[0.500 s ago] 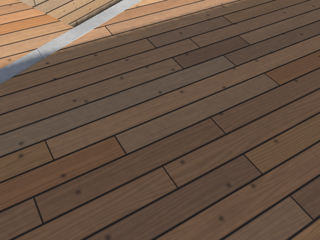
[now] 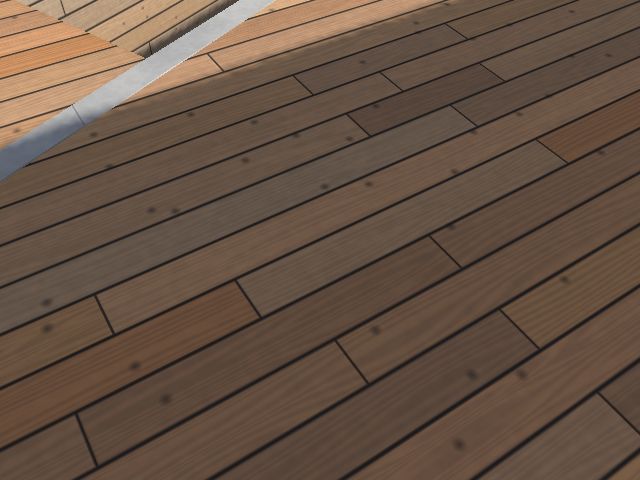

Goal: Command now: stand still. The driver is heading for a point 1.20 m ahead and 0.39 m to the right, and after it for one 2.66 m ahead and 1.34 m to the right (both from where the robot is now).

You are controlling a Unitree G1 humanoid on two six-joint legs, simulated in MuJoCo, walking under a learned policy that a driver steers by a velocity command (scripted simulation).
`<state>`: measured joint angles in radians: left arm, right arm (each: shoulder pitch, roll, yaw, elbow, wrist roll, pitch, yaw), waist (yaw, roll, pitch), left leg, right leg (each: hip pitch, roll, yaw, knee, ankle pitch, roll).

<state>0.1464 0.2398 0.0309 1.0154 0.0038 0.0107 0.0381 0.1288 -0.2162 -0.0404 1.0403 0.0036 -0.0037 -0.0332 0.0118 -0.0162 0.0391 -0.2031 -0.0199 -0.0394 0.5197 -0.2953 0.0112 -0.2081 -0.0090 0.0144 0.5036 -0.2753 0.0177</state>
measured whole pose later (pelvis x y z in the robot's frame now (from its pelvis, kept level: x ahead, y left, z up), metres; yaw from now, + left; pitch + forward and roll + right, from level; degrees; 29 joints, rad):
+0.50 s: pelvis -0.01 +0.00 +0.00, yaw +0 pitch -1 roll +0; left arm 0.21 0.21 0.03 1.10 0.00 0.00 0.04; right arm 0.18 -0.20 -0.03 1.12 0.00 0.00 -0.04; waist 0.01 -0.01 0.04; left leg -0.20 -0.02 -0.03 0.50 -0.27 0.01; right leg -0.21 -0.01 0.02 0.49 -0.26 0.02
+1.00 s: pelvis -0.03 +0.00 +0.00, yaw +0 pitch +0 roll +0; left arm 0.20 0.22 0.04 1.04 -0.01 0.02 0.07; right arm 0.18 -0.21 -0.05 1.05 0.01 0.02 -0.07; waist 0.00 -0.01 0.07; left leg -0.28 -0.02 -0.03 0.54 -0.26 0.01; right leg -0.30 -0.01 0.02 0.56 -0.25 0.01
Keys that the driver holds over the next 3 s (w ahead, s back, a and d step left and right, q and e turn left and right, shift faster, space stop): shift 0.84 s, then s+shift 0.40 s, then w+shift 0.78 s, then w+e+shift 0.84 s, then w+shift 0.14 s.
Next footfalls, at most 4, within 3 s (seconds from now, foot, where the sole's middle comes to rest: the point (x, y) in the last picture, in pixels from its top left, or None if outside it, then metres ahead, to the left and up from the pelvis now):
1.24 right None -0.09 -0.15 -0.77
1.86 left None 0.04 0.09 -0.77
2.34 right None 0.44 -0.03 -0.77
2.76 left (335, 320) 0.90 -0.01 -0.77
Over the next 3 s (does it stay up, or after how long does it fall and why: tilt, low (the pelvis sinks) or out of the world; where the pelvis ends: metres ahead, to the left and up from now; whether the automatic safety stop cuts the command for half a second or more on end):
stays up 0.84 -0.14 0.00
